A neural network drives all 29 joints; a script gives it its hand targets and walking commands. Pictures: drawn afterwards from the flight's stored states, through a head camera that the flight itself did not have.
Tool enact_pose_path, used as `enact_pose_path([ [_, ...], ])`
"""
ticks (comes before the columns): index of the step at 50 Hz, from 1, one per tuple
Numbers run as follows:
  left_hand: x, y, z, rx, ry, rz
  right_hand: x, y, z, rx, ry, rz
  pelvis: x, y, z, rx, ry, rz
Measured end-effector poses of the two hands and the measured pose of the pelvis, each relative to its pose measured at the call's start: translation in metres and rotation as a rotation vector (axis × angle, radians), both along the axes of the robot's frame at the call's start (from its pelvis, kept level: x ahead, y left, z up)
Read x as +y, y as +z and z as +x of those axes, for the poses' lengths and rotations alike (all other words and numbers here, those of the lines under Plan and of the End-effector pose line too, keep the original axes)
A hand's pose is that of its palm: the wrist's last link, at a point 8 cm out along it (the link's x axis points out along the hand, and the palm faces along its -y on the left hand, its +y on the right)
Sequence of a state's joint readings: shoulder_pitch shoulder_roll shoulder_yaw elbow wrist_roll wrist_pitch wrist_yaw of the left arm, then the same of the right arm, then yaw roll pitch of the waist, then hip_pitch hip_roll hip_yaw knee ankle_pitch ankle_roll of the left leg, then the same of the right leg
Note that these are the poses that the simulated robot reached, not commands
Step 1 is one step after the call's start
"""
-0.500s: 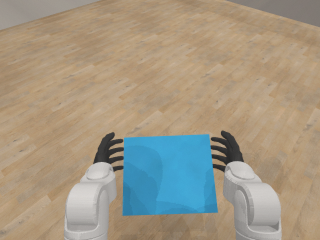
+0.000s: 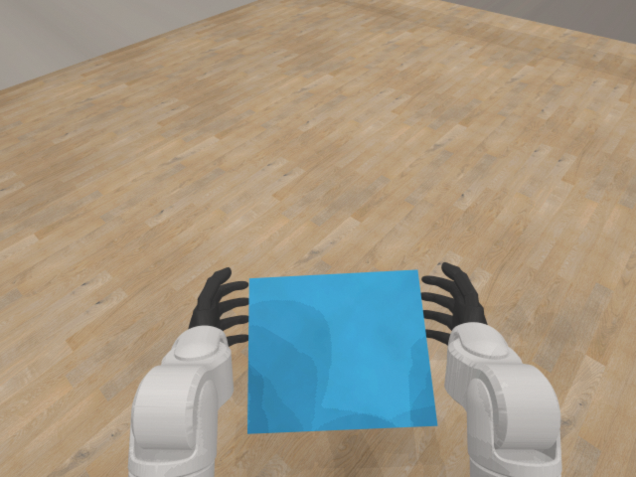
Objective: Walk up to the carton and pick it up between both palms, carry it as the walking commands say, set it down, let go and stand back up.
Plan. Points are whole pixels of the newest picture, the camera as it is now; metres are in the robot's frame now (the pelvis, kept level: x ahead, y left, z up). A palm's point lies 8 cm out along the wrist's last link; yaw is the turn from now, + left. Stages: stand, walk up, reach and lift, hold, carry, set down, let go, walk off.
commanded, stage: carry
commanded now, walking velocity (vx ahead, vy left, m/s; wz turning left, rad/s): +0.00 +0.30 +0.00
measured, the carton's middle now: (336, 349) +0.29 -0.01 +0.00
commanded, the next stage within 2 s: none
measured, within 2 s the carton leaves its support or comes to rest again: neither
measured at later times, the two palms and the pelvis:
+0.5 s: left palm (5, 397) +0.21 +0.32 +0.09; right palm (282, 396) +0.20 +0.05 +0.10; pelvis -0.06 +0.19 +0.00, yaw +0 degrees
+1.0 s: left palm out of the picture +0.15 +0.51 +0.10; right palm (54, 474) +0.14 +0.24 +0.10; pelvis -0.12 +0.38 +0.00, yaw -1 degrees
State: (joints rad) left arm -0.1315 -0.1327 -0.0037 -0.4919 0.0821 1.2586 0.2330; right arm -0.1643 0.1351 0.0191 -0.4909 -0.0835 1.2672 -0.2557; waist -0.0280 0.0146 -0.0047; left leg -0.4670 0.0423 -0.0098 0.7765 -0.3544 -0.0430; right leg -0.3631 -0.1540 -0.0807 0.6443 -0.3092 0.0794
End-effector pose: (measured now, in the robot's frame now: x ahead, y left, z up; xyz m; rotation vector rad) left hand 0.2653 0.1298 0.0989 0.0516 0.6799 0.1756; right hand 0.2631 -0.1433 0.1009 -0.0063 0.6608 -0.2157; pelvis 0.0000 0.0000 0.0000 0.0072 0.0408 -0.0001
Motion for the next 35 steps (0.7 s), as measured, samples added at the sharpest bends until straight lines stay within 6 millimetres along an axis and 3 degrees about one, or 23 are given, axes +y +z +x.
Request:
enact_pose_path([
  [8, 0.083, -0.018, -0.026, 0.052, 0.064, -0.044, 0.083, -0.009, -0.015, 0.056, 0.067, -0.043, 0.065, -0.002, -0.021, 0.004, -0.008, 0.002],
  [21, 0.156, -0.005, -0.057, 0.031, 0.001, 0.000, 0.156, -0.010, -0.054, 0.034, 0.009, 0.005, 0.154, 0.000, -0.051, 0.005, -0.008, -0.014],
  [27, 0.212, -0.010, -0.061, -0.008, -0.002, -0.027, 0.212, -0.002, -0.065, -0.006, 0.000, -0.030, 0.212, -0.007, -0.062, -0.004, 0.003, 0.014],
  [35, 0.284, -0.014, -0.091, 0.040, 0.050, -0.054, 0.284, -0.007, -0.083, 0.048, 0.053, -0.043, 0.270, 0.000, -0.085, 0.007, -0.022, -0.010],
])
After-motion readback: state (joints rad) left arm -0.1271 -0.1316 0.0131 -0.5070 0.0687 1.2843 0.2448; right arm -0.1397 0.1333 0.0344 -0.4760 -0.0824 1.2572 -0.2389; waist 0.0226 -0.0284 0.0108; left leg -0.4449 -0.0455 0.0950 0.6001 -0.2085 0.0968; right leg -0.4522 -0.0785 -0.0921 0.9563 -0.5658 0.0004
